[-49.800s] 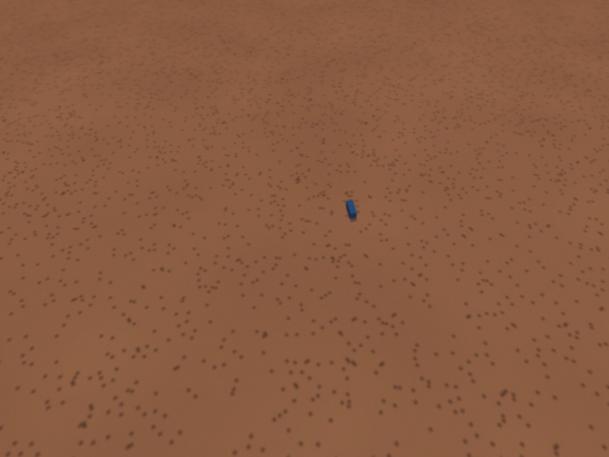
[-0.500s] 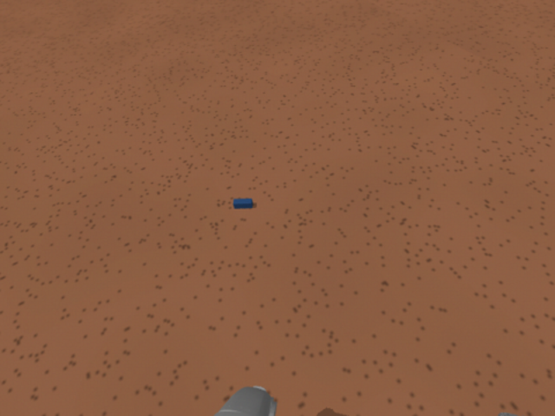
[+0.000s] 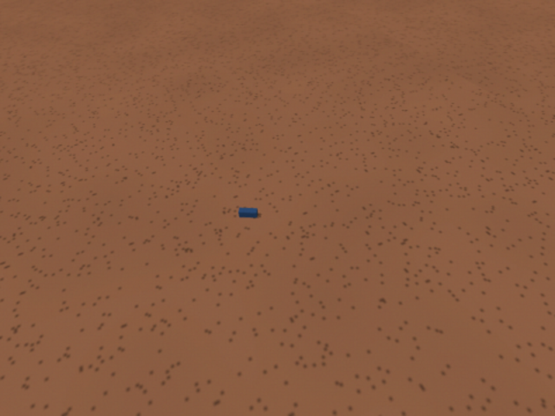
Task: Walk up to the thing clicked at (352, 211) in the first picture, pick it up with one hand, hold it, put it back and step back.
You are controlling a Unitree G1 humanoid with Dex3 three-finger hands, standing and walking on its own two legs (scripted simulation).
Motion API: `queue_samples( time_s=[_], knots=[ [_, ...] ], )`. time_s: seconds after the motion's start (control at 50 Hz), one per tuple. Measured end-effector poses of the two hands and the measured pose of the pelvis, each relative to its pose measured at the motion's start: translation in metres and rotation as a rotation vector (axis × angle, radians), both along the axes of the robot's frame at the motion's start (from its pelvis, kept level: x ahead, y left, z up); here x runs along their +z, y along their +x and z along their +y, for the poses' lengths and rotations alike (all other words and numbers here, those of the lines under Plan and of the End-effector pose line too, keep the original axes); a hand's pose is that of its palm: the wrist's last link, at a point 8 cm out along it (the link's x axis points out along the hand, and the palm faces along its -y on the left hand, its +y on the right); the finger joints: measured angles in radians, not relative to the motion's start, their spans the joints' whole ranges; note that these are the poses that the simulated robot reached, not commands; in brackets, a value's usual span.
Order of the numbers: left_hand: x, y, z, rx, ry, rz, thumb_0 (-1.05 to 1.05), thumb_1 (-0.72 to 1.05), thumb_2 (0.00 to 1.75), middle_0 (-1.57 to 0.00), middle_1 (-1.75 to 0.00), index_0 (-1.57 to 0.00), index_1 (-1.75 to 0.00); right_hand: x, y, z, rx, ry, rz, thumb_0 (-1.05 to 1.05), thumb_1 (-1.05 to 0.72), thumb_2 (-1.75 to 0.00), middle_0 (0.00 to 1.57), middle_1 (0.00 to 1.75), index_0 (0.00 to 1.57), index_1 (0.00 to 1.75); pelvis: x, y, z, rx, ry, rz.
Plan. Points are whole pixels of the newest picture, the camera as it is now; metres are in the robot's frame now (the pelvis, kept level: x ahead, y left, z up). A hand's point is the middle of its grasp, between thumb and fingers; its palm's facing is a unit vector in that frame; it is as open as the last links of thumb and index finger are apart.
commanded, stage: step back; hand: left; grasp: from above
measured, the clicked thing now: (248, 212) +1.12 +0.21 -0.74
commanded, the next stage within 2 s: stand in 0.52 s
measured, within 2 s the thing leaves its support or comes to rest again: neither
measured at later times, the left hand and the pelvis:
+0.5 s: hand out of the picture +0.11 +0.31 -0.15, palm faces +0.01 -0.92 -0.38, open 7.4 cm; pelvis +0.04 +0.04 +0.00, yaw +0 degrees
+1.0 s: hand out of the picture +0.14 +0.29 -0.13, palm faces -0.05 -0.94 -0.34, open 7.4 cm; pelvis +0.05 +0.04 +0.03, yaw -1 degrees
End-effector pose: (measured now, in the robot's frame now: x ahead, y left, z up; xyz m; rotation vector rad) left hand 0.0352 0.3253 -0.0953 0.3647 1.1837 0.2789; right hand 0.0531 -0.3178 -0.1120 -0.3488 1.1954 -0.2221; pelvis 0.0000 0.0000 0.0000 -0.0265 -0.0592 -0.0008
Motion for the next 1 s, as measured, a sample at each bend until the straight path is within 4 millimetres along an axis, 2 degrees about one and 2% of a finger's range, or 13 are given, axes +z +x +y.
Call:
queue_samples(
  time_s=[0.12,0.22,0.36,0.46,0.54,0.72,1.0],
  knots=[
    [0.007,-0.011,-0.010,0.046,-0.005,0.022,0.01,0.90,0.90,-0.21,-0.30,-0.20,-0.30,0.002,0.037,0.003,0.057,0.013,-0.001,0.01,-0.91,-0.90,0.20,0.30,0.21,0.30,0.007,0.013,-0.001,0.019,0.021,0.003],
    [0.007,-0.006,-0.001,0.055,0.002,0.051,0.01,0.90,0.90,-0.21,-0.30,-0.20,-0.30,0.000,0.063,0.016,0.078,0.023,-0.010,0.01,-0.91,-0.90,0.20,0.30,0.20,0.30,0.007,0.024,0.009,0.029,0.028,0.006],
    [-0.013,0.032,0.025,0.044,-0.014,0.026,0.01,0.90,0.90,-0.21,-0.30,-0.20,-0.30,-0.006,0.082,0.051,0.072,0.024,-0.021,0.00,-0.91,-0.90,0.20,0.30,0.20,0.30,-0.003,0.033,0.032,0.023,0.050,0.001],
    [-0.017,0.060,0.028,0.003,-0.032,0.005,0.01,0.90,0.90,-0.20,-0.30,-0.20,-0.30,-0.002,0.091,0.067,0.056,0.044,-0.046,0.01,-0.91,-0.90,0.20,0.30,0.21,0.30,-0.002,0.036,0.036,0.005,0.019,0.009],
    [-0.014,0.070,0.026,-0.019,-0.041,0.001,0.01,0.90,0.90,-0.20,-0.30,-0.20,-0.30,0.003,0.098,0.071,0.041,0.052,-0.067,0.01,-0.91,-0.90,0.20,0.30,0.21,0.30,0.002,0.040,0.037,-0.002,0.010,0.015],
    [-0.004,0.082,0.013,-0.048,-0.078,0.029,0.01,0.90,0.90,-0.20,-0.30,-0.20,-0.30,0.013,0.096,0.065,0.022,0.059,-0.049,0.01,-0.91,-0.90,0.20,0.30,0.21,0.30,0.017,0.049,0.039,-0.003,0.022,0.011],
    [0.002,0.101,0.008,-0.077,-0.088,0.002,0.01,0.90,0.90,-0.20,-0.30,-0.20,-0.30,0.022,0.066,0.055,-0.034,0.040,0.006,0.01,-0.91,-0.90,0.20,0.30,0.21,0.30,0.025,0.047,0.038,-0.008,0.022,-0.001]
  ],
)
